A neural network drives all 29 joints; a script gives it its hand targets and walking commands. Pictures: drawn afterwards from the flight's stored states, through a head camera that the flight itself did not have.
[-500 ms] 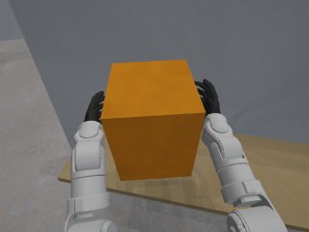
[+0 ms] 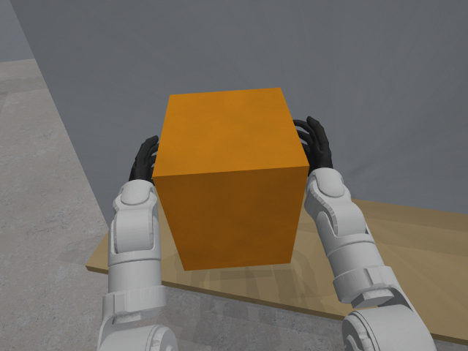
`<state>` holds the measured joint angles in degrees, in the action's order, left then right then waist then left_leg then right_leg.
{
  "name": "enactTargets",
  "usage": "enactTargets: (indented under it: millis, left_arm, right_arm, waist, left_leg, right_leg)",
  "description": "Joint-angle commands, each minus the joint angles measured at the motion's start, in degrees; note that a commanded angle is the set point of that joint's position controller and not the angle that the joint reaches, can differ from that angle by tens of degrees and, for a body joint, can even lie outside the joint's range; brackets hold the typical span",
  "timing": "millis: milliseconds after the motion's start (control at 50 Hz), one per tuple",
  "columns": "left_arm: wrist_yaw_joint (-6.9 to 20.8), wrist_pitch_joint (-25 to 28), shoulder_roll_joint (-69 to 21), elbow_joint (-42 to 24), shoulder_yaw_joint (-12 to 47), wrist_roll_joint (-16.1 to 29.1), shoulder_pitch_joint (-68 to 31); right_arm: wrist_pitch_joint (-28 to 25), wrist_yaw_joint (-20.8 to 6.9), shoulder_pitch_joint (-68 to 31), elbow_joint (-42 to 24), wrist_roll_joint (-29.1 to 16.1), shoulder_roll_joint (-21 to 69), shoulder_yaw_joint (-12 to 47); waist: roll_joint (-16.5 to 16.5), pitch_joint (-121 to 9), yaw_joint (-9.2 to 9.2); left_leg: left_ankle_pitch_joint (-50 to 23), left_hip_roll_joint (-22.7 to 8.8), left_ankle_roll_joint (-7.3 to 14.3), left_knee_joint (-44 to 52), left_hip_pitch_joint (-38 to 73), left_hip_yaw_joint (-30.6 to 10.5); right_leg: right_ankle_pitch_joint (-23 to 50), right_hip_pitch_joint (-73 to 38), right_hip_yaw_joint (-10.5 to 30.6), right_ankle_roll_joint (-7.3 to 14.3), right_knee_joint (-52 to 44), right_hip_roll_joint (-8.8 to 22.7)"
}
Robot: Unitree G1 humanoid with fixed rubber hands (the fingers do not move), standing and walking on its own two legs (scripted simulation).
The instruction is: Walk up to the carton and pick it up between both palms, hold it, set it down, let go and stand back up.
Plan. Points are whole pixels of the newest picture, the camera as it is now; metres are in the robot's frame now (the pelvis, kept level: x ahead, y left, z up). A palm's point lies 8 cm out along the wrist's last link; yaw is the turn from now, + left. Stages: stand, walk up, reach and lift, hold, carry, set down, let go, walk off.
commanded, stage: hold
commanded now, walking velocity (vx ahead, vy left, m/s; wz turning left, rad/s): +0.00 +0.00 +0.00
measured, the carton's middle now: (231, 180) +0.39 +0.00 +0.13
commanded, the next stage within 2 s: none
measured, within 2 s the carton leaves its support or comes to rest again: neither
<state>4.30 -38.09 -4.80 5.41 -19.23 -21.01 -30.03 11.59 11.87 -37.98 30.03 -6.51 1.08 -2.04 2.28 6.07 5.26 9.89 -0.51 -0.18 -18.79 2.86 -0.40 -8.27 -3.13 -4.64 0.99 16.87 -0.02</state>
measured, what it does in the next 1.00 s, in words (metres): stands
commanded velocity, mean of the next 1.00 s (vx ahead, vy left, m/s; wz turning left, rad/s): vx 0.00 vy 0.00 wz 0.00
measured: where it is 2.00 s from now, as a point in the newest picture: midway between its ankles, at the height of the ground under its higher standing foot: outside the picture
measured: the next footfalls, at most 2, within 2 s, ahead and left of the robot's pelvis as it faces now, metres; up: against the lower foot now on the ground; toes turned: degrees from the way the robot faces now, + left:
none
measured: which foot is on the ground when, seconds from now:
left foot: down 0.00-1.00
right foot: down 0.00-1.00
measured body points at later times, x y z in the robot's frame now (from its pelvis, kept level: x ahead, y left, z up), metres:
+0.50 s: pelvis +0.01 +0.00 +0.00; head -0.03 +0.03 +0.45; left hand +0.37 +0.16 +0.16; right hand +0.38 -0.14 +0.18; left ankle +0.02 +0.12 -0.75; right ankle +0.03 -0.11 -0.75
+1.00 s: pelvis +0.00 +0.01 +0.00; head -0.04 +0.03 +0.45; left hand +0.36 +0.17 +0.16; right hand +0.37 -0.13 +0.18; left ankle +0.02 +0.12 -0.75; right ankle +0.03 -0.10 -0.75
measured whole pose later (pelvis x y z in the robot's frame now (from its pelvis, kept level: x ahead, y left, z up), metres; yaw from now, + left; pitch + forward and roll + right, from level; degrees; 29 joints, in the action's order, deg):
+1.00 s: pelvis +0.00 +0.01 +0.00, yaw +0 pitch -12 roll -1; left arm 4.1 -39.5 -4.8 2.9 -18.2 -21.6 -28.5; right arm 10.8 11.0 -36.9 29.4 -5.6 2.0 -2.7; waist 3.0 6.1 5.0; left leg 10.3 -0.3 0.3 -19.5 2.3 -0.1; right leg -8.2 -3.2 -5.0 0.6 16.7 0.3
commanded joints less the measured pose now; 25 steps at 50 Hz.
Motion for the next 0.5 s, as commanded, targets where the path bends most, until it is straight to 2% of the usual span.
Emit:
enactTargets:
  millis: [0,20,40,60,80,100,120,140,160,180,200,220,240,260,280,300,320,340,360,380,400,420,440,460,480]
  left_arm:
    - [6.6,4.1,-24.8,-6.1,27.1,7.8,-45.1]
    - [6.5,4.3,-24.8,-7.0,27.4,7.8,-45.8]
    - [6.5,4.3,-24.4,-4.7,26.7,7.0,-46.0]
    - [6.1,4.4,-25.1,-6.0,27.0,7.5,-46.3]
    - [5.9,4.8,-25.3,-8.5,28.5,8.8,-45.7]
    - [5.5,5.0,-25.2,-10.4,28.9,8.9,-45.2]
    - [5.2,5.2,-25.1,-9.1,28.9,9.3,-46.3]
    - [5.0,5.2,-25.4,-8.7,28.8,9.0,-45.2]
    - [5.1,5.1,-25.2,-9.6,29.8,9.8,-45.6]
    - [5.1,5.0,-25.2,-9.1,30.6,10.4,-44.6]
    - [5.5,4.6,-25.9,-7.6,30.0,9.4,-45.0]
    - [5.7,4.8,-25.4,-9.8,29.6,9.9,-45.2]
    - [5.8,4.4,-25.5,-6.3,28.8,9.0,-43.6]
    - [5.8,5.0,-25.8,-8.4,29.2,8.9,-45.1]
    - [5.8,4.8,-25.2,-8.0,29.0,9.1,-42.8]
    - [5.8,4.9,-25.1,-9.7,29.6,8.9,-43.3]
    - [5.9,4.6,-25.2,-7.9,29.3,8.5,-41.6]
    - [6.2,4.5,-25.0,-9.3,29.7,9.6,-43.7]
    - [6.1,4.3,-24.7,-9.4,29.0,8.5,-42.0]
    - [6.1,3.7,-24.6,-8.4,28.3,8.0,-41.0]
    - [6.0,3.6,-25.3,-9.8,28.4,7.9,-39.2]
    - [6.1,3.6,-24.6,-10.6,29.1,8.2,-37.4]
    - [6.2,3.7,-24.5,-14.1,30.2,9.1,-38.6]
    - [6.1,3.2,-24.2,-12.2,29.8,8.2,-37.4]
    - [6.3,3.3,-23.8,-12.7,30.2,8.1,-39.5]
  right_arm:
    - [-2.7,-6.7,-37.0,-10.9,-0.7,29.6,18.4]
    - [-2.8,-7.2,-38.9,-11.3,-1.3,30.2,18.3]
    - [-3.1,-7.7,-39.7,-11.1,-0.3,30.0,17.2]
    - [-3.8,-8.1,-39.7,-11.5,0.0,29.6,16.5]
    - [-4.3,-8.2,-40.1,-12.6,-1.4,30.7,18.4]
    - [-4.5,-8.0,-38.6,-13.3,-1.6,30.9,18.2]
    - [-4.6,-7.8,-39.5,-13.8,-1.6,30.1,18.6]
    - [-4.7,-7.6,-39.3,-14.2,-1.9,30.8,18.9]
    - [-4.5,-7.4,-39.2,-15.0,-2.0,29.9,18.9]
    - [-4.3,-7.1,-38.8,-14.6,-1.7,30.5,19.7]
    - [-3.7,-6.9,-37.3,-11.2,-1.4,29.5,18.8]
    - [-3.4,-7.0,-36.5,-11.8,-1.1,29.7,18.9]
    - [-3.3,-7.0,-36.7,-11.8,-0.7,29.3,18.4]
    - [-3.8,-7.2,-36.8,-12.0,-1.1,29.6,17.8]
    - [-4.0,-7.1,-36.5,-12.3,-1.2,29.3,18.3]
    - [-3.9,-7.2,-34.7,-11.7,-1.5,28.9,18.1]
    - [-3.8,-7.0,-35.0,-12.0,-1.7,28.7,18.8]
    - [-3.7,-7.0,-35.9,-12.8,-1.9,29.1,19.1]
    - [-3.8,-7.0,-36.7,-13.5,-1.9,28.8,19.5]
    - [-3.4,-6.8,-34.2,-12.5,-2.0,28.8,19.6]
    - [-3.7,-6.9,-35.0,-15.5,-2.7,28.2,19.9]
    - [-3.5,-6.6,-33.6,-15.7,-4.1,28.8,21.7]
    - [-3.9,-6.4,-34.2,-19.0,-4.7,29.2,22.8]
    - [-3.7,-6.3,-35.0,-17.0,-4.5,28.1,22.7]
    - [-3.3,-6.4,-34.6,-16.6,-3.7,28.3,22.3]
  waist:
    - [-2.8,-20.9,0.42]
    - [-3.1,-20.0,-0.57]
    - [-3.3,-20.3,-0.37]
    - [-4.3,-21.9,-0.38]
    - [-3.6,-24.2,-0.82]
    - [-4.5,-27.1,-0.53]
    - [-3.6,-27.9,0.03]
    - [-4.5,-26.7,-0.3]
    - [-4.0,-27.6,0.82]
    - [-2.3,-28.0,0.7]
    - [-2.7,-24.7,0.77]
    - [-3.1,-25.1,1.09]
    - [-2.4,-25.2,0.82]
    - [-3.9,-25.5,0.86]
    - [-3.9,-25.2,0.37]
    - [-4.9,-25.3,1.71]
    - [-4.4,-23.4,1.18]
    - [-3.5,-24.0,0.75]
    - [-3.7,-24.8,0.26]
    - [-3.7,-23.5,0.78]
    - [-3.7,-25.6,-0.04]
    - [-3.9,-26.1,-0.05]
    - [-3.6,-27.4,-0.01]
    - [-4.2,-25.2,-0.3]
    - [-4.3,-22.0,-0.2]
  left_leg:
    - [-6.1,2.0,0.3,3.6,-2.3,3.5]
    - [-4.5,2.1,0.5,3.9,-1.9,4.0]
    - [-2.0,2.4,1.1,4.9,-3.1,4.4]
    - [-3.7,2.2,0.8,4.9,-2.0,4.1]
    - [-6.8,2.0,0.5,3.4,-0.3,4.2]
    - [-10.2,2.5,0.3,2.5,1.4,3.9]
    - [-11.2,2.7,0.2,2.4,1.7,4.1]
    - [-12.2,2.9,-0.2,1.9,1.4,3.7]
    - [-12.8,2.9,-0.5,1.5,1.6,3.5]
    - [-13.5,3.0,-0.7,1.2,2.4,3.5]
    - [-12.1,2.6,-0.8,1.5,1.3,3.9]
    - [-11.2,2.5,-0.5,1.9,1.5,4.1]
    - [-10.3,2.6,0.2,2.5,1.1,3.7]
    - [-9.9,2.5,-0.6,2.4,0.3,4.0]
    - [-11.2,2.6,-0.3,2.2,1.3,4.0]
    - [-13.1,2.2,-1.1,2.0,1.8,3.6]
    - [-14.0,2.4,-1.0,1.6,2.1,3.5]
    - [-13.4,2.3,-1.0,1.7,1.3,3.6]
    - [-14.8,2.1,-1.3,1.6,1.2,3.7]
    - [-13.7,2.5,-1.1,2.4,1.4,3.6]
    - [-16.3,2.8,-0.9,1.2,1.7,3.8]
    - [-17.8,2.4,-1.2,1.2,2.2,3.4]
    - [-20.8,2.9,-1.2,0.0,3.4,3.5]
    - [-20.5,2.7,-1.3,0.4,3.6,3.2]
    - [-16.3,2.8,-1.1,1.0,1.7,3.4]
  right_leg:
    - [2.6,-6.0,-1.7,-2.9,-2.3,-1.6]
    - [0.8,-4.2,-1.8,-3.1,-2.7,-1.4]
    - [-1.6,-2.9,-2.0,-3.3,-2.6,-1.0]
    - [0.0,-3.5,-2.3,-2.7,-2.7,-1.8]
    - [3.1,-4.8,-2.1,-3.0,-1.8,-1.6]
    - [7.5,-4.6,-1.7,-3.1,-1.2,-1.8]
    - [8.4,-4.8,-2.0,-2.9,-1.2,-2.3]
    - [9.4,-6.2,-1.8,-3.1,-0.8,-2.2]
    - [10.3,-6.1,-1.6,-3.0,-0.7,-1.9]
    - [10.9,-5.8,-2.0,-3.5,-0.3,-2.2]
    - [8.7,-4.8,-1.6,-3.3,-1.3,-1.5]
    - [7.2,-4.9,-1.5,-2.9,-1.7,-1.4]
    - [7.2,-4.4,-1.6,-3.2,-1.7,-1.5]
    - [7.2,-5.3,-1.9,-3.2,-1.3,-1.5]
    - [7.6,-5.7,-2.2,-2.9,-1.5,-2.0]
    - [9.2,-6.5,-2.3,-3.0,-1.4,-2.1]
    - [8.8,-5.5,-2.3,-2.9,-1.8,-2.3]
    - [9.8,-6.1,-2.0,-3.0,-1.4,-1.5]
    - [10.3,-7.1,-2.5,-3.0,-0.9,-1.9]
    - [10.7,-7.6,-2.2,-3.3,-1.7,-2.1]
    - [14.2,-8.4,-1.9,-3.6,-0.6,-2.2]
    - [17.0,-9.5,-2.1,-3.9,-0.2,-2.2]
    - [19.4,-10.0,-2.2,-3.2,0.1,-2.2]
    - [17.7,-8.5,-2.2,-2.8,-0.6,-2.3]
    - [13.6,-7.3,-2.0,-3.2,-1.0,-1.9]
